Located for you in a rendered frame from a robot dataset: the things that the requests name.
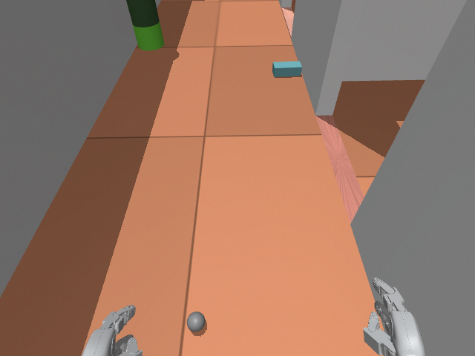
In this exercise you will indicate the left robot hand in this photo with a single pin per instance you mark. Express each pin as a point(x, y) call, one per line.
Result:
point(102, 342)

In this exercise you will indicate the right robot hand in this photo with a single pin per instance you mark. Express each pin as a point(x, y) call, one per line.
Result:
point(401, 325)

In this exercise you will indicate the potted plant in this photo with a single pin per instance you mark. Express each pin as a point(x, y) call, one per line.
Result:
point(146, 24)

